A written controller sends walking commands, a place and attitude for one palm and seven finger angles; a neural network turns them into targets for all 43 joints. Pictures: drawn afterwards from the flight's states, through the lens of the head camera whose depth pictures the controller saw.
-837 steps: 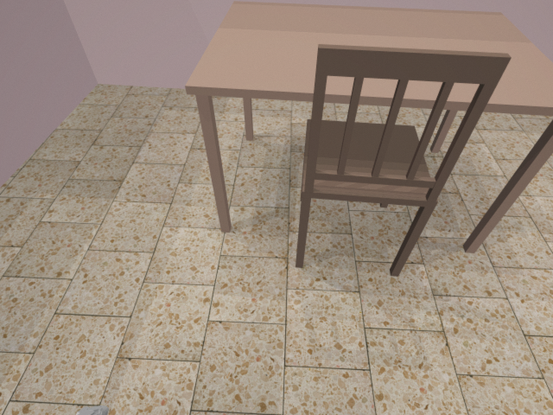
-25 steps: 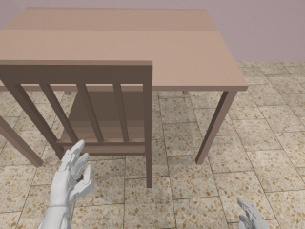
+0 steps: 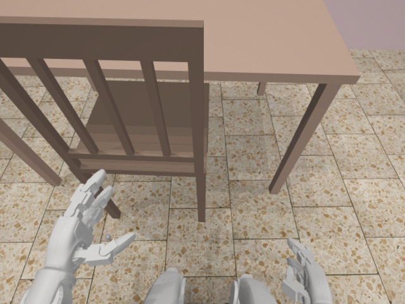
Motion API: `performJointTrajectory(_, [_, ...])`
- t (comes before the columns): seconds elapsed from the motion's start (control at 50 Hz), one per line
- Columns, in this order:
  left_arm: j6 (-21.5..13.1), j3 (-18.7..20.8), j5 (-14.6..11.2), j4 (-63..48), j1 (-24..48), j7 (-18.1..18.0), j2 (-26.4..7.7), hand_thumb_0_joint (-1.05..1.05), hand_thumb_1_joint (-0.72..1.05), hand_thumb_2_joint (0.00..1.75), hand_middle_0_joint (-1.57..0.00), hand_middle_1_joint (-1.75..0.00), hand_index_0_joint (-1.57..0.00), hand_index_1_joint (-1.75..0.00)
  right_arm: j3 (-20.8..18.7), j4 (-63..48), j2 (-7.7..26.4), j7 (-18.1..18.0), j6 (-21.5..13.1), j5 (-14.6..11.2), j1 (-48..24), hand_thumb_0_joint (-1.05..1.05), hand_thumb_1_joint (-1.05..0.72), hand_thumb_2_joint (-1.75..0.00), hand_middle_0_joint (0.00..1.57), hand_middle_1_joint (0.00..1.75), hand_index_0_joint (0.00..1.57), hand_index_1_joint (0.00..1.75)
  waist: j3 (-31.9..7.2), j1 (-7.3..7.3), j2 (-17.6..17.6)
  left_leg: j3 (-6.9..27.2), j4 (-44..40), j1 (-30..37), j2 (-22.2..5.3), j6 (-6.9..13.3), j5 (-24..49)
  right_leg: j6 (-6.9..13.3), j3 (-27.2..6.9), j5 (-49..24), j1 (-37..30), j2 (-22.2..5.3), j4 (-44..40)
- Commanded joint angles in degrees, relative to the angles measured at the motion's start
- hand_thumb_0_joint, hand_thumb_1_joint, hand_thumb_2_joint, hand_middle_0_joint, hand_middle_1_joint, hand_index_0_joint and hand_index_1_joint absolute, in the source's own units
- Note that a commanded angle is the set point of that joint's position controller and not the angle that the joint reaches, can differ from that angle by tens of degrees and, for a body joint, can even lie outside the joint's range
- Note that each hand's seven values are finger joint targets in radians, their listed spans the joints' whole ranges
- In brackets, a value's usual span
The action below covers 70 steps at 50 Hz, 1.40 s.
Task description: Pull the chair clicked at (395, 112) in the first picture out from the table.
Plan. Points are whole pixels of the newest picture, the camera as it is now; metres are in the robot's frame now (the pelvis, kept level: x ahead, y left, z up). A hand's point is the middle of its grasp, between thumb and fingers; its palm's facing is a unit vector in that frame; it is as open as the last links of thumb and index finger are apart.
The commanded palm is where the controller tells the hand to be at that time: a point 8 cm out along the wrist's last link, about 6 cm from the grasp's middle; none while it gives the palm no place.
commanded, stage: raise the hand toward the chair's back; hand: left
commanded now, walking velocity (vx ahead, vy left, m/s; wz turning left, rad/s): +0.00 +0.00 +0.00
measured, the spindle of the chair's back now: (114, 115) +0.50 +0.25 +0.04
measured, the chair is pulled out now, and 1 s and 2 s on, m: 0.00 0.00 0.00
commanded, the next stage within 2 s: aim the fingers beside a spindle in 1.34 s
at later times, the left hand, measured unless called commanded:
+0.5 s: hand (89, 222) +0.24 +0.22 +0.06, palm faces +0.04 -1.00 -0.05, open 16.2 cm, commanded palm +0.22 +0.28 +0.06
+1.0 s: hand (77, 203) +0.27 +0.24 +0.07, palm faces +0.02 -1.00 -0.06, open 16.9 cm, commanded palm +0.25 +0.30 +0.07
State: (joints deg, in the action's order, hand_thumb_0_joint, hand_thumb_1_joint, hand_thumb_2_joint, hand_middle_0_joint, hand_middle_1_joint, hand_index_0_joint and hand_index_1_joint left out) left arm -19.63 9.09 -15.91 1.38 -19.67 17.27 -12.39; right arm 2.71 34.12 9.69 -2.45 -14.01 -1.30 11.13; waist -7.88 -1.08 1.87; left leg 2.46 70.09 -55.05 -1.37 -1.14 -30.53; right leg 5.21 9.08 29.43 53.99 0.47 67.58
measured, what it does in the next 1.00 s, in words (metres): stands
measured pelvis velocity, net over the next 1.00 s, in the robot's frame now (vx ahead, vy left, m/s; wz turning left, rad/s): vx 0.02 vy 0.04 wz -0.01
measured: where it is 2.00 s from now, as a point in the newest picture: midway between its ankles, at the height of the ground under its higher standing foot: outside the picture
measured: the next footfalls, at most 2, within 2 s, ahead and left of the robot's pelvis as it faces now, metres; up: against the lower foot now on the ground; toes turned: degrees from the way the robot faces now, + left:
none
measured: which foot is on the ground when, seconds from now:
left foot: down 0.00-1.00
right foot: down 0.00-1.00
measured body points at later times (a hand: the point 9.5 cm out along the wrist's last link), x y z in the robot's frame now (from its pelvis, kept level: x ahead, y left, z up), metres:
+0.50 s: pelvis +0.01 +0.03 +0.01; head +0.08 +0.04 +0.46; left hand +0.24 +0.27 +0.06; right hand +0.21 -0.21 -0.05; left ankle +0.03 +0.13 -0.64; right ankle +0.04 -0.07 -0.64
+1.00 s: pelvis +0.02 +0.04 +0.02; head +0.09 +0.05 +0.47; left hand +0.26 +0.30 +0.07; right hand +0.19 -0.20 -0.05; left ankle +0.03 +0.13 -0.64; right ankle +0.04 -0.07 -0.64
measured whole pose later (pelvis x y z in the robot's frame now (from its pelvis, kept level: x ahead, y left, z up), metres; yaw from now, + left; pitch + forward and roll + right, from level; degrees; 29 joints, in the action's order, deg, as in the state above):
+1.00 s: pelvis +0.02 +0.04 +0.02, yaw -1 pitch +15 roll -3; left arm -19.5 12.5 -15.4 3.6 -16.3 14.1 -15.0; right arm 1.1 32.1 14.3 -2.3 -12.6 -0.9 14.0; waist -7.9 0.9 1.6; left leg 0.2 63.7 -49.2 0.0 2.3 -29.8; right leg 1.6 6.6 27.3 47.8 -0.4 60.0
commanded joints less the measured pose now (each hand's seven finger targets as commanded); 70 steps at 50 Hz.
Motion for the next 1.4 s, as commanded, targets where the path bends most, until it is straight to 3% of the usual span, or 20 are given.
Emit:
performJointTrajectory(0.0, [-3.3,7.3,-1.6,-12.1,-2.8,-3.6,-6.4,0.0,-0.01,0.51,-0.11,-0.16,-0.11,-0.16,-5.5,-9.7,8.2,-0.7,-3.7,-0.1,-4.0,0.0,-0.9,-0.9,0.2,0.3,0.2,0.3,-15.6,-0.81,-4.1,-0.3,-9.0,2.7,1.8,2.9,12.7,-5.2,-14.4,-9.9,-21.1,-3.1,-16.7])
performJointTrajectory(0.04, [-5.0,6.8,-0.6,-12.2,-2.2,-4.6,-6.7,0.0,-0.06,0.49,-0.1,-0.15,-0.1,-0.15,-5.7,-9.3,8.4,-0.6,-3.9,0.1,-3.8,0.0,-0.9,-0.9,0.2,0.3,0.2,0.3,-14.4,-0.75,-3.4,-0.1,-9.5,3.2,1.6,2.9,14.0,-4.8,-13.4,-12.3,-20.2,-2.7,-15.4])
performJointTrajectory(0.14, [-7.6,3.9,0.6,-10.4,-2.0,-4.7,-5.4,0.0,-0.17,0.44,-0.09,-0.13,-0.09,-0.13,-6.3,-8.9,9.7,-0.7,-4.1,-0.1,-3.0,0.0,-0.9,-0.9,0.2,0.3,0.2,0.3,-10.4,1.02,-2.8,-0.4,-10.8,4.8,1.6,3.3,11.5,-4.1,-11.0,-5.9,-14.2,-2.0,-15.9])
performJointTrajectory(0.22, [-8.7,4.4,0.4,-12.8,-1.9,-5.1,-6.6,0.0,-0.27,0.4,-0.08,-0.12,-0.08,-0.12,-6.5,-9.3,10.4,-0.9,-4.4,0.1,-1.8,0.0,-0.9,-0.9,0.2,0.3,0.2,0.3,-13.3,0.61,0.5,-0.3,-12.1,8.0,1.7,3.1,12.7,-3.6,-9.3,-8.0,-14.2,-1.8,-14.6])
performJointTrajectory(0.32, [-8.3,4.0,1.0,-13.6,-0.5,-6.3,-6.7,0.0,-0.38,0.35,-0.07,-0.1,-0.07,-0.1,-6.2,-9.8,10.9,-0.9,-3.8,0.3,-1.4,0.0,-0.9,-0.9,0.2,0.3,0.2,0.3,-13.2,1.06,1.1,0.3,-13.3,10.9,1.6,3.0,14.1,-3.5,-6.8,-10.2,-12.4,-1.3,-13.5])
performJointTrajectory(0.36, [-7.5,4.1,0.9,-11.9,-0.3,-6.2,-6.5,0.0,-0.43,0.33,-0.07,-0.09,-0.07,-0.09,-6.0,-10.1,11.0,-0.9,-3.3,0.2,-1.4,0.0,-0.9,-0.9,0.2,0.3,0.2,0.3,-11.9,1.31,-0.2,0.3,-13.4,10.3,1.6,3.0,13.3,-3.6,-6.8,-9.7,-12.3,-1.1,-14.0])
performJointTrajectory(0.42, [-6.6,3.9,0.8,-12.0,1.6,-5.3,-7.2,0.0,-0.5,0.3,-0.06,-0.08,-0.06,-0.08,-5.4,-10.7,11.3,-1.0,-2.9,0.2,-1.3,0.0,-0.9,-0.9,0.2,0.3,0.2,0.3,-11.9,1.51,0.8,0.5,-13.7,10.7,1.6,3.0,12.4,-3.5,-6.8,-8.8,-12.2,-1.0,-14.4])
performJointTrajectory(0.48, [-5.7,4.3,0.7,-12.8,2.0,-4.6,-7.8,0.0,-0.5,0.3,-0.06,-0.08,-0.06,-0.08,-5.1,-11.1,11.3,-1.0,-2.6,0.2,-1.0,0.0,-0.9,-0.9,0.2,0.3,0.2,0.3,-13.4,1.08,2.3,1.0,-14.6,13.1,1.5,2.7,15.0,-3.3,-6.0,-11.3,-13.0,-0.9,-13.9])
performJointTrajectory(0.6, [-4.5,5.2,0.2,-11.4,4.6,-3.8,-8.2,0.0,-0.5,0.3,-0.06,-0.08,-0.06,-0.08,-4.7,-11.0,11.5,-1.0,-1.9,0.3,-0.8,0.0,-0.9,-0.9,0.2,0.3,0.2,0.3,-12.4,1.59,0.7,1.7,-14.9,13.4,1.3,2.4,15.4,-3.4,-5.4,-11.7,-12.5,-0.6,-14.1])
performJointTrajectory(0.66, [-4.5,5.9,0.2,-12.2,5.7,-3.5,-9.1,0.0,-0.5,0.3,-0.06,-0.08,-0.06,-0.08,-4.6,-10.9,11.7,-1.0,-2.0,0.3,-0.5,0.0,-0.9,-0.9,0.2,0.3,0.2,0.3,-13.6,1.37,3.1,2.1,-15.3,15.0,1.2,1.9,17.1,-3.2,-5.1,-12.2,-12.3,-0.6,-13.7])
performJointTrajectory(0.84, [-3.6,7.7,-0.4,-8.8,6.9,-3.0,-10.7,0.0,-0.5,0.3,-0.06,-0.08,-0.06,-0.08,-4.7,-10.2,12.5,-1.0,-1.9,-0.1,-0.1,0.0,-0.9,-0.9,0.2,0.3,0.2,0.3,-13.2,1.34,2.1,2.4,-16.6,15.5,1.0,1.7,17.0,-3.2,-5.0,-11.6,-13.0,-0.4,-14.8])
performJointTrajectory(0.92, [-3.9,6.9,-0.5,-10.0,6.4,-3.2,-9.9,0.0,-0.5,0.3,-0.06,-0.08,-0.06,-0.08,-4.9,-10.5,12.5,-0.6,-2.1,0.0,0.2,0.0,-0.9,-0.9,0.2,0.3,0.2,0.3,-13.7,1.23,2.8,2.5,-17.2,16.9,0.9,1.3,18.3,-3.3,-4.7,-12.2,-13.4,-0.5,-15.0])
performJointTrajectory(0.94, [-3.7,7.5,-0.5,-8.5,5.6,-3.3,-10.3,0.0,-0.5,0.3,-0.06,-0.08,-0.06,-0.08,-4.9,-10.3,12.6,-0.6,-1.9,0.1,0.3,0.0,-0.9,-0.9,0.2,0.3,0.2,0.3,-13.2,1.28,1.3,2.5,-17.2,16.2,0.9,1.5,18.6,-3.3,-4.7,-12.6,-13.7,-0.4,-15.0])
performJointTrajectory(1.08, [-5.4,7.1,0.0,-9.4,6.4,-4.1,-10.1,0.0,-0.5,0.3,-0.06,-0.08,-0.06,-0.08,-5.1,-10.2,12.6,-0.1,-1.9,0.2,0.4,0.0,-0.9,-0.9,0.2,0.3,0.2,0.3,-13.1,1.53,3.5,2.0,-16.8,16.5,0.9,1.4,18.6,-3.2,-5.1,-12.7,-13.1,-0.6,-14.9])
performJointTrajectory(1.14, [-5.4,8.0,-0.2,-8.8,6.2,-4.2,-10.7,0.0,-0.5,0.3,-0.06,-0.08,-0.06,-0.08,-5.2,-10.1,12.6,-0.2,-1.7,0.3,0.5,0.0,-0.9,-0.9,0.2,0.3,0.2,0.3,-13.6,1.41,1.6,1.8,-16.5,15.7,1.0,1.7,19.0,-3.3,-5.2,-13.8,-14.1,-0.5,-14.9])
performJointTrajectory(1.18, [-5.8,7.0,-0.3,-9.7,7.1,-4.0,-9.9,0.0,-0.5,0.3,-0.06,-0.08,-0.06,-0.08,-5.1,-10.2,12.5,-0.1,-1.9,0.2,0.3,0.0,-0.9,-0.9,0.2,0.3,0.2,0.3,-13.5,1.65,3.1,1.6,-16.4,16.0,1.1,1.7,18.6,-3.3,-5.4,-13.6,-13.8,-0.7,-15.0])
performJointTrajectory(1.24, [-5.4,7.5,-0.2,-8.3,6.5,-3.9,-10.4,0.0,-0.5,0.3,-0.06,-0.08,-0.06,-0.08,-5.1,-10.1,12.5,-0.2,-1.6,0.3,0.3,0.0,-0.9,-0.9,0.2,0.3,0.2,0.3,-13.4,1.7,1.0,1.5,-16.2,15.0,1.1,2.0,17.8,-3.4,-5.6,-13.5,-14.3,-0.6,-15.3])
performJointTrajectory(1.38, [-5.4,7.2,-0.6,-8.5,7.6,-3.1,-10.0,0.0,-0.5,0.3,-0.06,-0.08,-0.06,-0.08,-4.7,-10.4,12.3,-0.4,-1.6,0.2,0.0,0.0,-0.9,-0.9,0.2,0.3,0.2,0.3,-13.2,1.76,1.2,0.9,-15.8,13.6,1.5,2.4,15.4,-3.4,-6.4,-12.4,-15.2,-0.8,-15.9])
